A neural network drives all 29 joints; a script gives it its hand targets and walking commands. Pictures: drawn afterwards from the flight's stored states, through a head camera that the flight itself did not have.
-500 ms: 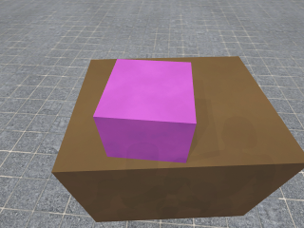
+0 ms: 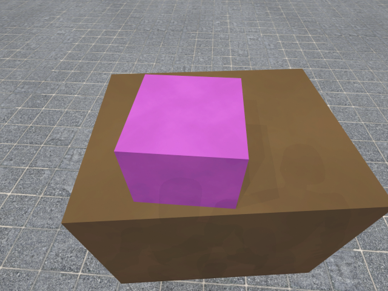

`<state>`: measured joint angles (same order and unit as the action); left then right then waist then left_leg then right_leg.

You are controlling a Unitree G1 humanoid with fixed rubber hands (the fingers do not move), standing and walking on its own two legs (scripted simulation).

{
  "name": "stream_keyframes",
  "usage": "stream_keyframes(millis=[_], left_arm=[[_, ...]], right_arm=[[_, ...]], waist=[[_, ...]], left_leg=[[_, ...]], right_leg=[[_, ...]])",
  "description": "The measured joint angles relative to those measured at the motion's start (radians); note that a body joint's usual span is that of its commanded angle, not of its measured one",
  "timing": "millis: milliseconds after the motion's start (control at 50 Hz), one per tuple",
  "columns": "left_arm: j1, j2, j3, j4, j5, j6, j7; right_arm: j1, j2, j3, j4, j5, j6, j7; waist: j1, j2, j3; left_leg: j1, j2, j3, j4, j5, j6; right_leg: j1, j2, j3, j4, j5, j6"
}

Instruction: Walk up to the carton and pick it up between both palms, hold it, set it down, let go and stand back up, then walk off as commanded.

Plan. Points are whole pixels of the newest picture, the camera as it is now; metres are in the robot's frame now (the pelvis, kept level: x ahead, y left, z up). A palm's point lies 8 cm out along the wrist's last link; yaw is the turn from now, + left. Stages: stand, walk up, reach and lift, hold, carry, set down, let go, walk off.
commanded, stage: walk off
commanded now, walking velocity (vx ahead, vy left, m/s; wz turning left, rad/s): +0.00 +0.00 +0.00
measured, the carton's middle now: (188, 138) +0.52 +0.03 -0.01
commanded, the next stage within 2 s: none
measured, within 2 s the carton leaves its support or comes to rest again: neither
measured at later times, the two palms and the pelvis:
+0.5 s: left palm out of the picture -0.02 +0.28 -0.11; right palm out of the picture +0.05 -0.36 -0.13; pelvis -0.10 -0.04 -0.03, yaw +1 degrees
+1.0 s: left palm out of the picture -0.18 +0.32 -0.12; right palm out of the picture -0.11 -0.33 -0.11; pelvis -0.25 -0.02 -0.03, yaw +2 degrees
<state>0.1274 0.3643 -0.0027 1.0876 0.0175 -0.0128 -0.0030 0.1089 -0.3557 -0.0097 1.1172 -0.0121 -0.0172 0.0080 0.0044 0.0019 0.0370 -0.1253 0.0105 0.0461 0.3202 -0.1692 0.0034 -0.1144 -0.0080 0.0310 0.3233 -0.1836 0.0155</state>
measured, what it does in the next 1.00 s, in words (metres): walks backwards: left foot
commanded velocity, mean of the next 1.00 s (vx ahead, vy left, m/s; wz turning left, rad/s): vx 0.00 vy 0.00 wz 0.00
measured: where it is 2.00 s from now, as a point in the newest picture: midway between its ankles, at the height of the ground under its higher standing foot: outside the picture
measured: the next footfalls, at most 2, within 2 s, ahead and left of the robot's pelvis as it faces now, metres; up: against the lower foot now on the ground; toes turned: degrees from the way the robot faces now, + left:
left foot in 0.72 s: -0.14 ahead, +0.12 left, +0.00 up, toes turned +1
right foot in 1.06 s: -0.24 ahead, -0.15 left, +0.00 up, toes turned +5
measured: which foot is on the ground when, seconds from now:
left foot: down 0.00-0.32, up 0.34-0.70, down 0.72-1.00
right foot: down 0.00-0.72, up 0.74-1.00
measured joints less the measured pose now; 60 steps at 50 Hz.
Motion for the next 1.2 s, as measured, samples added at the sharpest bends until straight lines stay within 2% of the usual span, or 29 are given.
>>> stream_keyframes(millis=[40,120,180,220,240,260,300,320,340,380,420,480,540,600,660,700,720,740,780,820,880,960,1040,1060,1080,1120,1160,1200], left_arm=[[0.004,0.001,0.013,-0.019,-0.007,0.012,0.001],[0.012,0.013,0.056,-0.157,-0.009,0.035,0.001],[0.017,0.038,0.074,-0.243,-0.001,0.048,-0.001],[0.022,0.052,0.081,-0.279,0.008,0.056,-0.004],[0.026,0.057,0.084,-0.293,0.009,0.061,-0.005],[0.031,0.062,0.085,-0.307,0.007,0.066,-0.005],[0.047,0.069,0.083,-0.330,0.006,0.068,-0.009],[0.059,0.073,0.080,-0.343,0.006,0.064,-0.011],[0.080,0.082,0.080,-0.361,0.010,0.054,-0.013],[0.100,0.068,0.080,-0.368,0.019,0.049,-0.009],[0.108,0.037,0.074,-0.364,0.026,0.051,0.000],[0.113,0.010,0.070,-0.364,0.027,0.052,0.009],[0.104,-0.001,0.064,-0.379,0.024,0.051,0.012],[0.095,0.004,0.061,-0.404,0.022,0.048,0.011],[0.078,0.020,0.063,-0.417,0.016,0.050,0.008],[0.067,0.038,0.065,-0.417,0.011,0.055,0.006],[0.060,0.046,0.069,-0.412,0.003,0.060,0.006],[0.051,0.048,0.078,-0.395,-0.003,0.068,0.009],[0.051,0.057,0.093,-0.365,-0.010,0.083,0.017],[0.062,0.076,0.099,-0.353,-0.022,0.079,0.017],[0.086,0.099,0.098,-0.342,-0.028,0.070,0.010],[0.112,0.099,0.090,-0.340,-0.027,0.077,0.000],[0.121,0.085,0.086,-0.353,-0.012,0.064,-0.009],[0.120,0.080,0.087,-0.353,-0.006,0.057,-0.010],[0.117,0.070,0.084,-0.352,0.000,0.055,-0.010],[0.114,0.048,0.068,-0.353,0.016,0.050,-0.007],[0.111,0.025,0.056,-0.355,0.022,0.047,0.001],[0.103,0.014,0.057,-0.362,0.023,0.046,0.006]], right_arm=[[0.003,0.001,-0.010,-0.020,0.002,0.011,0.000],[0.008,-0.021,-0.041,-0.156,0.010,0.031,-0.002],[0.012,-0.044,-0.051,-0.248,0.005,0.048,-0.003],[0.013,-0.061,-0.057,-0.297,-0.002,0.057,-0.003],[0.015,-0.068,-0.061,-0.316,-0.005,0.060,-0.005],[0.014,-0.074,-0.064,-0.332,-0.006,0.063,-0.006],[0.015,-0.086,-0.068,-0.359,-0.011,0.068,-0.009],[0.018,-0.094,-0.070,-0.371,-0.012,0.072,-0.010],[0.015,-0.100,-0.070,-0.382,-0.010,0.077,-0.011],[-0.004,-0.114,-0.079,-0.381,-0.004,0.090,-0.020],[-0.015,-0.117,-0.087,-0.371,0.003,0.096,-0.031],[-0.001,-0.104,-0.077,-0.369,0.010,0.091,-0.030],[0.031,-0.095,-0.060,-0.366,0.008,0.087,-0.018],[0.054,-0.087,-0.052,-0.356,0.006,0.087,-0.007],[0.068,-0.088,-0.052,-0.336,0.002,0.080,0.002],[0.077,-0.092,-0.057,-0.330,0.000,0.071,0.006],[0.082,-0.093,-0.063,-0.328,-0.003,0.064,0.009],[0.084,-0.092,-0.065,-0.324,-0.007,0.061,0.012],[0.089,-0.081,-0.058,-0.319,-0.011,0.059,0.013],[0.089,-0.062,-0.050,-0.317,-0.013,0.059,0.003],[0.078,-0.046,-0.048,-0.340,-0.016,0.063,-0.008],[0.055,-0.052,-0.054,-0.388,-0.014,0.065,-0.011],[0.032,-0.074,-0.061,-0.415,-0.011,0.070,-0.009],[0.026,-0.083,-0.063,-0.415,-0.006,0.071,-0.008],[0.016,-0.088,-0.069,-0.405,-0.003,0.076,-0.011],[0.007,-0.096,-0.078,-0.377,0.006,0.087,-0.022],[0.015,-0.102,-0.082,-0.358,0.019,0.089,-0.026],[0.031,-0.104,-0.081,-0.353,0.024,0.082,-0.020]], waist=[[-0.004,-0.001,0.000],[-0.013,-0.001,0.055],[-0.013,-0.010,0.094],[-0.019,-0.004,0.116],[-0.021,0.003,0.122],[-0.021,0.012,0.128],[-0.019,0.028,0.130],[-0.014,0.033,0.126],[-0.005,0.024,0.121],[0.004,0.035,0.130],[0.010,0.046,0.147],[0.020,0.029,0.152],[0.026,0.012,0.151],[0.024,-0.007,0.147],[0.017,-0.020,0.144],[0.012,-0.030,0.138],[0.008,-0.037,0.138],[0.007,-0.037,0.144],[-0.006,-0.028,0.143],[-0.014,-0.026,0.143],[-0.014,-0.020,0.145],[-0.012,0.005,0.143],[0.013,0.029,0.140],[0.018,0.040,0.143],[0.020,0.050,0.152],[0.027,0.049,0.161],[0.034,0.046,0.164],[0.036,0.036,0.167]], left_leg=[[-0.016,0.000,-0.004,0.017,-0.005,0.000],[-0.115,-0.003,-0.013,0.155,-0.052,0.003],[-0.181,-0.006,-0.011,0.260,-0.086,-0.001],[-0.216,0.001,-0.018,0.323,-0.105,-0.010],[-0.232,0.007,-0.023,0.347,-0.106,0.014],[-0.245,0.016,-0.031,0.366,-0.110,0.010],[-0.272,0.031,-0.043,0.393,-0.113,-0.010],[-0.292,0.035,-0.046,0.418,-0.116,-0.007],[-0.320,0.027,-0.048,0.474,-0.143,0.013],[-0.371,-0.036,-0.143,0.665,-0.297,0.037],[-0.392,-0.118,-0.216,0.854,-0.350,0.034],[-0.387,-0.172,-0.209,0.983,-0.330,0.010],[-0.341,-0.170,-0.180,0.928,-0.330,-0.010],[-0.277,-0.138,-0.151,0.756,-0.345,-0.013],[-0.204,-0.093,-0.117,0.554,-0.360,0.002],[-0.143,-0.071,-0.107,0.381,-0.314,0.022],[-0.125,-0.068,-0.102,0.313,-0.231,0.021],[-0.136,-0.065,-0.098,0.321,-0.168,0.011],[-0.151,-0.045,-0.104,0.349,-0.152,-0.006],[-0.154,-0.026,-0.114,0.339,-0.147,-0.012],[-0.171,0.000,-0.114,0.332,-0.122,-0.012],[-0.223,0.025,-0.103,0.354,-0.096,-0.012],[-0.297,0.042,-0.083,0.396,-0.071,-0.030],[-0.324,0.047,-0.087,0.426,-0.074,-0.023],[-0.347,0.031,-0.111,0.483,-0.161,-0.004],[-0.396,-0.067,-0.194,0.677,-0.316,0.022],[-0.419,-0.141,-0.225,0.851,-0.333,0.022],[-0.411,-0.164,-0.203,0.918,-0.329,0.006]], right_leg=[[-0.014,-0.001,-0.003,0.016,-0.006,0.000],[-0.120,-0.002,-0.004,0.174,-0.060,-0.009],[-0.204,-0.002,0.008,0.317,-0.075,-0.034],[-0.253,0.015,0.014,0.446,-0.156,-0.041],[-0.270,0.028,0.014,0.507,-0.209,-0.042],[-0.279,0.042,0.014,0.553,-0.251,-0.041],[-0.265,0.053,0.008,0.558,-0.282,-0.047],[-0.236,0.048,0.012,0.489,-0.256,-0.048],[-0.222,0.036,0.031,0.433,-0.179,-0.055],[-0.245,0.037,0.036,0.471,-0.256,-0.026],[-0.254,0.032,0.037,0.476,-0.220,-0.021],[-0.250,0.009,0.047,0.407,-0.133,-0.017],[-0.250,-0.012,0.047,0.344,-0.084,-0.018],[-0.267,-0.032,0.038,0.309,-0.040,-0.013],[-0.290,-0.051,0.024,0.301,-0.010,0.000],[-0.323,-0.061,0.022,0.322,0.002,0.011],[-0.342,-0.066,0.025,0.346,0.000,0.009],[-0.359,-0.047,0.047,0.405,-0.095,0.001],[-0.396,0.044,0.111,0.612,-0.256,-0.017],[-0.407,0.104,0.118,0.776,-0.298,-0.026],[-0.377,0.136,0.090,0.869,-0.327,-0.020],[-0.283,0.121,0.063,0.772,-0.348,-0.021],[-0.138,0.062,0.022,0.432,-0.282,-0.052],[-0.128,0.064,0.020,0.388,-0.250,-0.058],[-0.150,0.067,0.018,0.413,-0.237,-0.051],[-0.183,0.048,0.026,0.448,-0.225,-0.031],[-0.192,0.026,0.037,0.434,-0.199,-0.018],[-0.204,0.006,0.044,0.410,-0.165,-0.013]])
